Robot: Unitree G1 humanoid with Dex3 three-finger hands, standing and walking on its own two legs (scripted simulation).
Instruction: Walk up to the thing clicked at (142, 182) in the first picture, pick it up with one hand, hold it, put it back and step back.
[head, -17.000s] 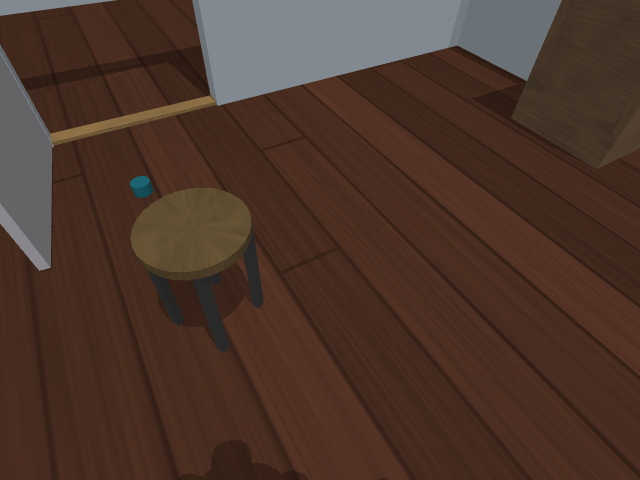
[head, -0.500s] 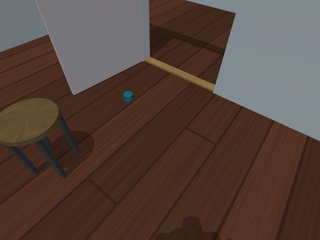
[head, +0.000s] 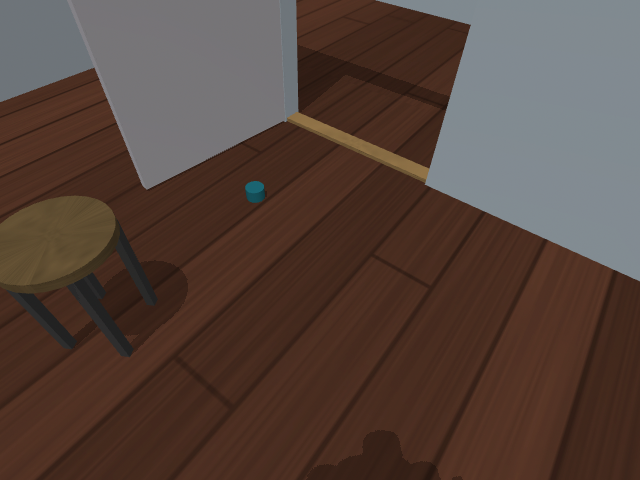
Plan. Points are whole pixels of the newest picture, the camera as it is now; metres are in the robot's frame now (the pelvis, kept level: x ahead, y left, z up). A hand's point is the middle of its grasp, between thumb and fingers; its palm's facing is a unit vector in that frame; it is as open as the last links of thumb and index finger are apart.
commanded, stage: stand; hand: left
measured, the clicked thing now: (255, 191) +1.47 +0.26 -0.75
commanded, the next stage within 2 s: walk up in 1.34 s
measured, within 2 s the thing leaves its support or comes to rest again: neither
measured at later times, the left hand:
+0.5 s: hand out of the picture +0.07 +0.26 -0.16, palm faces -0.01 -0.94 -0.35, open 7.4 cm
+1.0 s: hand out of the picture +0.07 +0.26 -0.16, palm faces -0.01 -0.94 -0.34, open 7.4 cm
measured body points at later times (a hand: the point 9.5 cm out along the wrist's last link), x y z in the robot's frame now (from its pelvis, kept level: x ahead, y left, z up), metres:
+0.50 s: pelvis +0.00 +0.00 +0.00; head +0.02 +0.00 +0.45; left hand +0.07 +0.30 -0.13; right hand +0.08 -0.30 -0.14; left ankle +0.01 +0.15 -0.75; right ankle -0.02 -0.12 -0.75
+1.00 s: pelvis +0.00 +0.00 +0.00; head +0.01 +0.00 +0.45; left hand +0.07 +0.31 -0.13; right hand +0.07 -0.30 -0.13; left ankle +0.01 +0.15 -0.75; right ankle -0.02 -0.12 -0.75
